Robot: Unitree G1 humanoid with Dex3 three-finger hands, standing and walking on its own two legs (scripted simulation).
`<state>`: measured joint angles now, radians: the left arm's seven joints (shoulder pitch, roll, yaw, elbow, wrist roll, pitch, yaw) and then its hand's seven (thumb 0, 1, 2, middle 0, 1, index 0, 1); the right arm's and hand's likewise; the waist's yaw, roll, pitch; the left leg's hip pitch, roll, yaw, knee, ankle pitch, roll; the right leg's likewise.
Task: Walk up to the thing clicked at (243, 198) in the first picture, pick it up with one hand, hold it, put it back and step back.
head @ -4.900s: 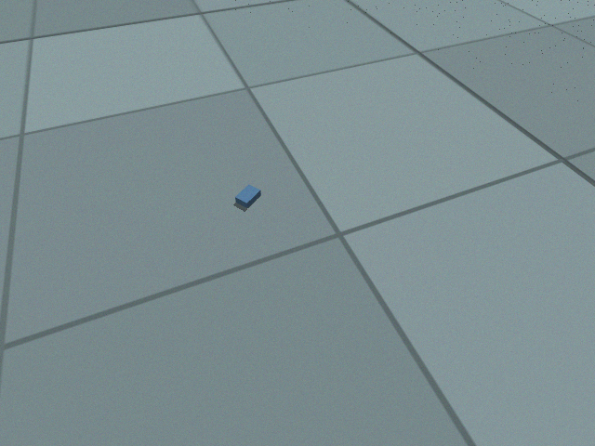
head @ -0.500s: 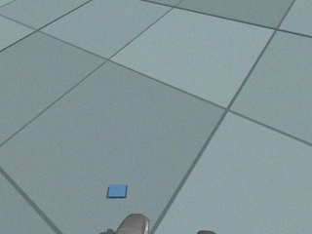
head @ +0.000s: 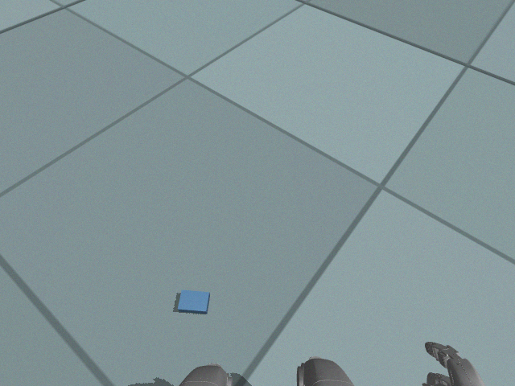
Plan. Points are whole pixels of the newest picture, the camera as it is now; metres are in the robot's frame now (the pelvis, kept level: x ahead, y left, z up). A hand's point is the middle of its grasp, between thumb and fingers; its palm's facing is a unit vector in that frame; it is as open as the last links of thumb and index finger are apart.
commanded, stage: walk up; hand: left
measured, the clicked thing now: (194, 301) +0.44 +0.23 -0.73
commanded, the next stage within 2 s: stand in 1.16 s
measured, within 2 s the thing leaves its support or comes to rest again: neither
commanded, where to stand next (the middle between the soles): +0.06 +0.01 m, yaw -3 degrees
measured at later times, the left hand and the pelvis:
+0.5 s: hand out of the picture +0.12 +0.26 -0.12, palm faces -0.05 -0.94 -0.34, open 7.3 cm; pelvis +0.01 +0.00 +0.03, yaw -1 degrees
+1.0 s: hand out of the picture +0.08 +0.25 -0.12, palm faces -0.04 -0.94 -0.33, open 7.3 cm; pelvis +0.01 +0.00 +0.04, yaw -2 degrees
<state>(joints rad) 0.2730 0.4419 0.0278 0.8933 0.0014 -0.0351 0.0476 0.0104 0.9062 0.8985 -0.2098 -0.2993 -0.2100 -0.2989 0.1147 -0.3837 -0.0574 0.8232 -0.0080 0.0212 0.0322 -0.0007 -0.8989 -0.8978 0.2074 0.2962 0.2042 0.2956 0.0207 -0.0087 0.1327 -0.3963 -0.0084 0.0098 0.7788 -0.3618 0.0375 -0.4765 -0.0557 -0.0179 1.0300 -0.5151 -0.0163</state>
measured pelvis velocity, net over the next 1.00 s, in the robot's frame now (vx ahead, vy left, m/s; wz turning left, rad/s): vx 0.01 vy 0.00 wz -0.03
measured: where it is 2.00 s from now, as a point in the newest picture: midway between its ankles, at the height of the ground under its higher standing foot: outside the picture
